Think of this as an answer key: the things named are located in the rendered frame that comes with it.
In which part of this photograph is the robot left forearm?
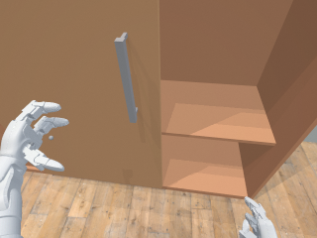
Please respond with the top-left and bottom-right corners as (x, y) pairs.
(0, 156), (27, 238)

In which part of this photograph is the robot left hand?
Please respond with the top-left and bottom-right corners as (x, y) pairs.
(0, 100), (69, 172)

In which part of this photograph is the robot right hand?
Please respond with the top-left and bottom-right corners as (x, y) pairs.
(239, 196), (278, 238)

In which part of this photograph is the handle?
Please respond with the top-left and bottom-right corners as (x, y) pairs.
(114, 32), (139, 123)

